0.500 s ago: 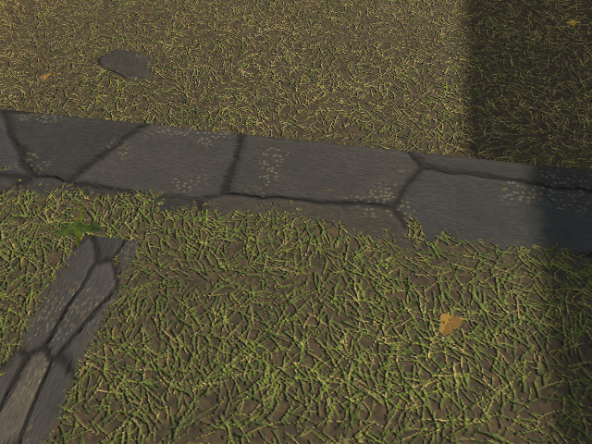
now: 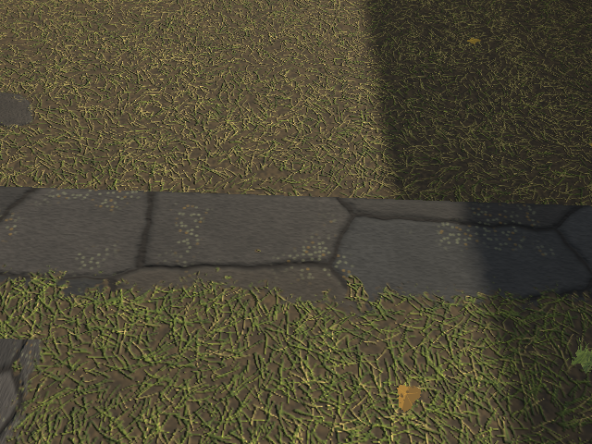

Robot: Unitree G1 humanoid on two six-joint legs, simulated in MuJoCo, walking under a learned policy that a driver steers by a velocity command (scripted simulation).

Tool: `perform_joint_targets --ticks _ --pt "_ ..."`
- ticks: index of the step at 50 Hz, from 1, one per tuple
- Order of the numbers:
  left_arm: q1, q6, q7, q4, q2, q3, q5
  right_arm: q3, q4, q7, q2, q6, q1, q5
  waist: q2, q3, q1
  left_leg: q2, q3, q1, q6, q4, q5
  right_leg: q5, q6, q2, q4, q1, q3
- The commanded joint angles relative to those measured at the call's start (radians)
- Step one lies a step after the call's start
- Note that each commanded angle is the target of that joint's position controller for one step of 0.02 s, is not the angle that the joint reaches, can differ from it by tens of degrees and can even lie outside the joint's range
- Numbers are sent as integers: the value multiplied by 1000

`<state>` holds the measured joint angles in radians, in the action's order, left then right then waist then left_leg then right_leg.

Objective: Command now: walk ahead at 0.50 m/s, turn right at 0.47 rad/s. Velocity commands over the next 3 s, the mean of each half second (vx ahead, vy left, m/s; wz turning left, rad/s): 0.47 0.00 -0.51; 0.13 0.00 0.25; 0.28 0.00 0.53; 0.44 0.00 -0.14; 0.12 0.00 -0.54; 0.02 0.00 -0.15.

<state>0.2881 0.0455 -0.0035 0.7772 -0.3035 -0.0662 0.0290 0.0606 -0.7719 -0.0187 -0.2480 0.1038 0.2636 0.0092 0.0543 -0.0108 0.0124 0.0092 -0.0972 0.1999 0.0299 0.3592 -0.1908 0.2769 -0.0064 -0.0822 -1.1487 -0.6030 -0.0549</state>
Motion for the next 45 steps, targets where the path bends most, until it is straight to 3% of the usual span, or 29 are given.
perform_joint_targets --ticks 1,6,11,13,14,15,16,17,18,19,20,21,22,23,26,30,33,36,38,40,41,42,43,44,45 --pt "15 -7 3 -78 -12 -6 -8 33 37 9 -115 26 -38 3 -125 30 -27 -285 162 -59 178 -213 261 -105 11 -54 38 -132 -60" --pt "-145 -1 35 -136 6 7 -10 45 1 25 -165 12 -10 -4 -106 66 21 -272 17 -92 145 -216 256 -315 -5 -40 318 -102 1" --pt "-270 -5 63 -213 -15 4 -7 61 -34 27 -215 -14 41 -28 -105 103 55 -316 -39 -224 109 -164 270 -208 -54 -21 460 -99 71" --pt "-250 -9 67 -229 -40 -9 -10 68 -37 29 -243 -27 36 -35 -131 69 26 -316 -74 -259 87 -57 530 -104 -91 30 484 -9 127" --pt "-183 -12 65 -219 -65 -24 -12 72 -35 32 -257 -35 30 -38 -145 18 -17 -304 -97 -260 74 62 705 -66 -113 77 496 98 163" --pt "-30 -13 58 -180 -108 -52 -10 68 -31 35 -252 -43 18 -41 -126 -61 -103 -265 -133 -209 47 267 793 -113 -146 137 560 306 189" --pt "146 -21 39 -135 -189 -90 -8 53 -16 40 -217 -40 36 -24 -45 -158 -176 -224 -137 18 0 562 593 -156 -195 92 575 624 63" --pt "123 -15 30 -143 -324 -107 0 2 48 25 -60 -14 130 20 259 -227 -53 -30 -71 491 -68 942 -340 -40 -376 -187 673 953 -509" --pt "167 2 35 -177 -249 -83 -7 8 58 12 -132 28 41 -18 143 -392 -127 2 177 590 -51 1063 -404 104 -428 -267 849 1008 -796" --pt "139 16 41 -161 -187 -64 -18 24 87 6 -188 43 -66 -56 67 -246 -139 -41 186 674 -26 1057 -303 33 -363 -239 863 927 -654" --pt "68 21 40 -172 -162 -54 -17 16 92 14 -170 49 -83 -45 8 -151 -93 -79 180 639 -16 977 -219 -137 -328 -200 845 772 -520" --pt "-18 19 37 -192 -129 -43 -20 20 75 24 -173 43 -75 -17 -35 -91 -43 -112 177 561 -26 902 -177 -346 -297 -160 831 620 -399" --pt "-70 19 33 -208 -94 -31 -33 27 58 26 -181 26 -34 -9 -25 -85 -1 -140 177 468 -33 861 -156 -518 -280 -139 834 518 -301" --pt "-92 21 30 -211 -84 -26 -40 27 44 25 -173 7 -5 -8 -26 -87 19 -142 165 410 -43 834 -144 -625 -274 -126 844 460 -251" --pt "-81 36 20 -167 -88 -20 -41 13 15 30 -115 -27 22 -1 -18 -85 33 -122 129 354 -75 711 -40 -846 -262 -98 867 386 -102" --pt "-75 30 1 -121 -82 -13 -44 -5 24 20 -82 -31 -68 -11 14 -67 -7 -106 117 313 -64 434 213 -794 -197 -54 883 405 32" --pt "-65 24 -5 -86 -92 -13 -53 -1 40 5 -95 -30 -118 -20 17 -56 -38 -86 124 292 -50 327 284 -722 -190 -87 886 463 43" --pt "-78 3 -13 -63 -111 -23 -44 14 79 -9 -130 -35 -155 -17 22 -22 -48 -70 122 367 -29 293 129 -716 -201 -138 824 556 26" --pt "-87 -18 -25 -59 -115 -28 -30 19 100 -22 -131 -38 -151 -12 26 -15 -43 -57 101 391 -10 274 24 -737 -196 -163 750 599 10" --pt "-118 -37 -41 -70 -116 -30 -13 28 94 -29 -132 -38 -73 -12 16 -43 2 -17 63 284 25 166 62 -805 -154 -135 609 589 35" --pt "-93 -37 -47 -74 -111 -30 -18 47 86 -22 -185 -36 -3 -8 -48 -100 26 -32 128 127 70 102 342 -750 -94 -63 459 531 79" --pt "-84 -25 -45 -109 -86 -20 -52 70 94 -6 -274 -38 58 0 -214 -181 19 -197 370 -93 173 117 784 -380 -18 66 185 324 142" --pt "-64 -18 -31 -130 -32 -1 -68 66 96 1 -285 -45 97 17 -362 -276 11 -382 691 -310 372 67 927 389 32 231 -72 23 64" --pt "-66 -19 -16 -108 -71 -6 -46 50 117 4 -218 -51 71 8 -224 -329 29 -356 658 -296 346 52 714 386 26 157 -160 9 -77" --pt "-109 -28 -13 -115 -81 -10 -24 46 140 9 -193 -58 -6 -5 -160 -235 17 -311 564 -210 300 38 564 316 29 128 -169 -37 -64"
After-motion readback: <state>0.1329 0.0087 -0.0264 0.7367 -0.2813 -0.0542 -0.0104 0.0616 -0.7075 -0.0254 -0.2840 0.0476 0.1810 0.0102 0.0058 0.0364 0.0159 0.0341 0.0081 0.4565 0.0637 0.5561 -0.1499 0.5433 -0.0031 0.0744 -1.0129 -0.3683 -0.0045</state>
